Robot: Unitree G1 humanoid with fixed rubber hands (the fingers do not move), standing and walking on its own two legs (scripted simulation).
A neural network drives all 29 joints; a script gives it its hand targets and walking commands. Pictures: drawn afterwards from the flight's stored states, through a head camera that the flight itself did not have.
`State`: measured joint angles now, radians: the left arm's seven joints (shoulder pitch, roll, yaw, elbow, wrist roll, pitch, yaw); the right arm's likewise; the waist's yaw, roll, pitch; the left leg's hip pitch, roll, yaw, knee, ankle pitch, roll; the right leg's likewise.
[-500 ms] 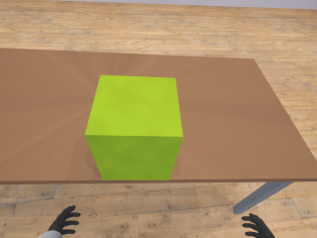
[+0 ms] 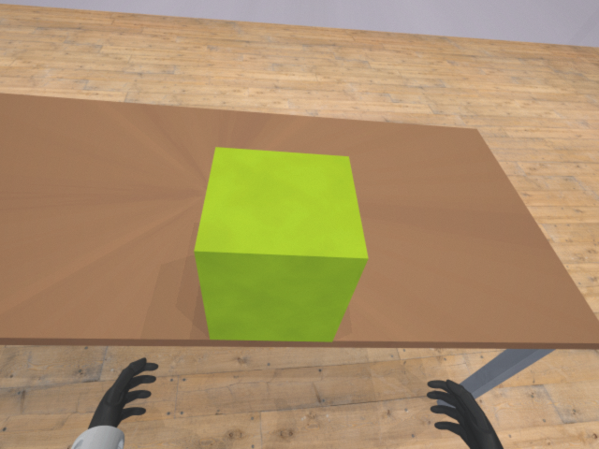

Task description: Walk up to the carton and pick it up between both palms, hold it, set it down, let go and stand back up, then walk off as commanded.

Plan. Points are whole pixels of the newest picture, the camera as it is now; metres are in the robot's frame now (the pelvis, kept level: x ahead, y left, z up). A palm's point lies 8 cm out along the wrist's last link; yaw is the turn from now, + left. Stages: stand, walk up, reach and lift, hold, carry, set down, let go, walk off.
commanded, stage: reach and lift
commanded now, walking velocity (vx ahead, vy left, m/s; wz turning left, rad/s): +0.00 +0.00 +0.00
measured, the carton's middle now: (277, 250) +0.42 +0.05 -0.01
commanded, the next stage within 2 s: none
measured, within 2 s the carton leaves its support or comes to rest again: neither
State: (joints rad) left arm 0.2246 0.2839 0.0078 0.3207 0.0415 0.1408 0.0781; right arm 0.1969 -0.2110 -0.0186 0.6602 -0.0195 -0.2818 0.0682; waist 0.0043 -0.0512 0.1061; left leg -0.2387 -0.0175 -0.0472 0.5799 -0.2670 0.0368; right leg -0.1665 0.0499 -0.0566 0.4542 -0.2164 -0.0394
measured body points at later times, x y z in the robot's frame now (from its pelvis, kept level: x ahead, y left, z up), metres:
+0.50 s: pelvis +0.02 -0.02 +0.00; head +0.04 +0.01 +0.45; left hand +0.21 +0.21 -0.05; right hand +0.20 -0.23 -0.04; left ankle +0.03 +0.09 -0.73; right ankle +0.02 -0.11 -0.73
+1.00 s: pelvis +0.02 -0.02 +0.00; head +0.04 +0.01 +0.45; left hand +0.25 +0.22 -0.01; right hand +0.25 -0.22 +0.00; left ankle +0.03 +0.09 -0.73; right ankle +0.02 -0.11 -0.73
